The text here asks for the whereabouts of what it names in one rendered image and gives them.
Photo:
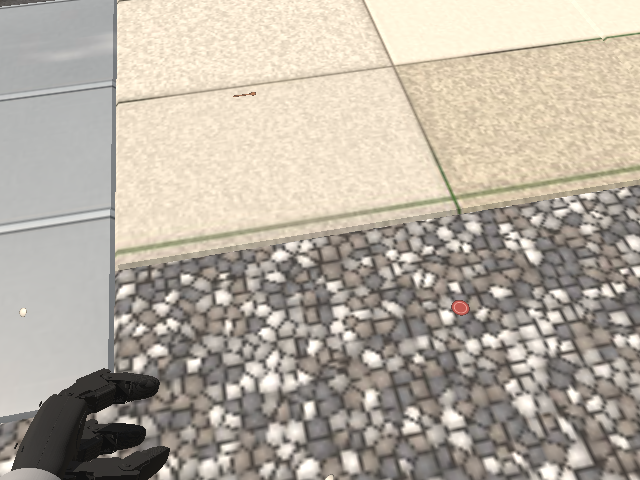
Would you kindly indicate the robot left hand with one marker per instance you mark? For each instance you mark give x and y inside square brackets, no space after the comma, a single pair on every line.
[60,440]

